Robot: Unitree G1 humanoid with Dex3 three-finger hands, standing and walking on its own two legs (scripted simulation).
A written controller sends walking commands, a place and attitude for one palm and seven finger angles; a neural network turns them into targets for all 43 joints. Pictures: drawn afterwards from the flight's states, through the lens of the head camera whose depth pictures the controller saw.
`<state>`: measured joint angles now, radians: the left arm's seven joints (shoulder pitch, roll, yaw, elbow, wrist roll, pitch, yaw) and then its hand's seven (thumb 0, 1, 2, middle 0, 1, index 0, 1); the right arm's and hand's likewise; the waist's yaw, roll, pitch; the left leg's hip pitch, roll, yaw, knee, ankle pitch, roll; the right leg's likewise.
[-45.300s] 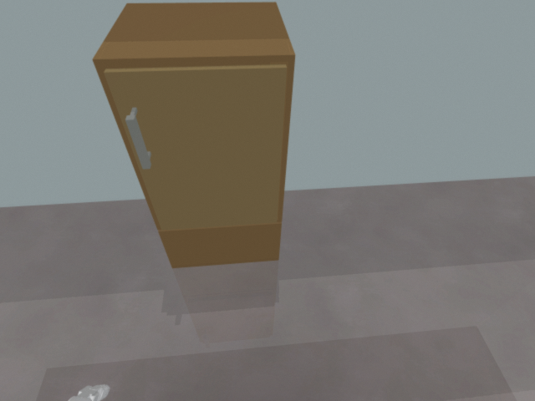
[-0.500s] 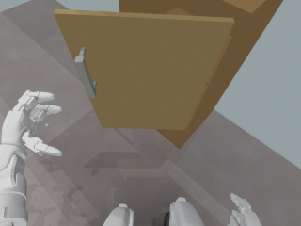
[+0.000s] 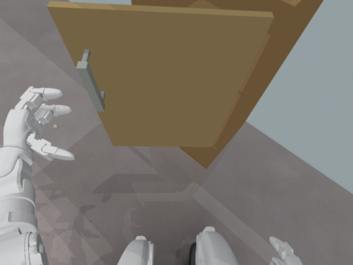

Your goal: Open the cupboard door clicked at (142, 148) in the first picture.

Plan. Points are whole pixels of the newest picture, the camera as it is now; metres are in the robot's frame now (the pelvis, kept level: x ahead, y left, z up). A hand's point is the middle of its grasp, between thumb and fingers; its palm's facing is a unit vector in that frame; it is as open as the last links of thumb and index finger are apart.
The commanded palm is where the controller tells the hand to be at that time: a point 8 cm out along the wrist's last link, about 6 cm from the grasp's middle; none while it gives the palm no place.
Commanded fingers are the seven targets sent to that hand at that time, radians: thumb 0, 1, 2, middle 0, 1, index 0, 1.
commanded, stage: move the hooked fingers beside the handle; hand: left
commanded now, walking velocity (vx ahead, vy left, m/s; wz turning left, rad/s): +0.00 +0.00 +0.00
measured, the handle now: (94, 83) +0.52 +0.21 +0.04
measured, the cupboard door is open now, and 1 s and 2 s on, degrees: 42 42 42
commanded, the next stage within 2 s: slide the fingers in behind the handle in 1.84 s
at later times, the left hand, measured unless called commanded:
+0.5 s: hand (62, 105) +0.45 +0.27 +0.05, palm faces +0.00 -1.00 -0.03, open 14.0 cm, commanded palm +0.43 +0.31 +0.04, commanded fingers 0.00 -0.50 0.30 -0.30 -1.20 -0.30 -1.20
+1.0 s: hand (63, 103) +0.46 +0.27 +0.03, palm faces +0.03 -1.00 -0.02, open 14.0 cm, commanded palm +0.44 +0.31 +0.04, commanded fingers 0.00 -0.50 0.30 -0.30 -1.20 -0.30 -1.20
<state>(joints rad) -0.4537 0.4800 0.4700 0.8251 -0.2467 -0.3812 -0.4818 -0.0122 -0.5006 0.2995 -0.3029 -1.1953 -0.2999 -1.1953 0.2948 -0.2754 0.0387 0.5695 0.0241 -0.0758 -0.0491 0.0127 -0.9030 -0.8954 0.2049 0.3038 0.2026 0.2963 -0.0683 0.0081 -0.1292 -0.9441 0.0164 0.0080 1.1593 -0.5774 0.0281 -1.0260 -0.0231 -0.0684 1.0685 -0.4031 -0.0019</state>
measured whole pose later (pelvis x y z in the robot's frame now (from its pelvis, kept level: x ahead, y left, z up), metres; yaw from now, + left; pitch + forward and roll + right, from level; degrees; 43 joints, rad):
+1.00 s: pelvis +0.00 +0.01 -0.01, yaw -1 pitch +25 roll -4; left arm -0.72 0.60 0.53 1.07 -0.16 -0.41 -0.45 -0.01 -0.50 0.30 -0.30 -1.20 -0.30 -1.20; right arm 0.35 -0.28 0.06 0.58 0.00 0.05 -0.03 0.01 -0.90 -0.90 0.21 0.30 0.20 0.30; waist -0.14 0.01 -0.11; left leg -1.06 0.03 0.00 1.21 -0.59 0.04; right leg -1.12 -0.01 -0.07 1.08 -0.39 0.01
